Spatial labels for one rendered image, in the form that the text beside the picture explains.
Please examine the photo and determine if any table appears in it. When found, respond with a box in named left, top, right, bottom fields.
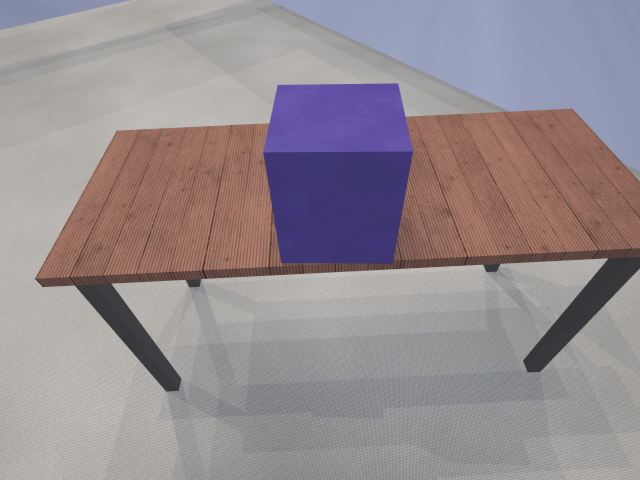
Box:
left=35, top=109, right=640, bottom=392

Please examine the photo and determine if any carton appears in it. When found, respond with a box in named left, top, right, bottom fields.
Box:
left=263, top=83, right=413, bottom=264

